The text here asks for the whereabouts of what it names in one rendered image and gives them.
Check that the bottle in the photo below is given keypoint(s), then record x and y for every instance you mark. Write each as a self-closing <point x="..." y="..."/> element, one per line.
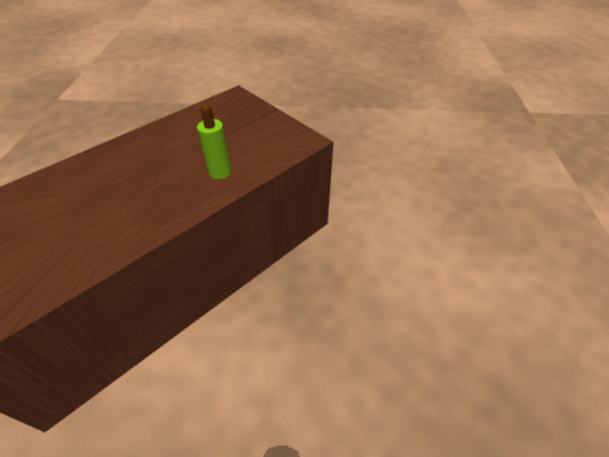
<point x="213" y="143"/>

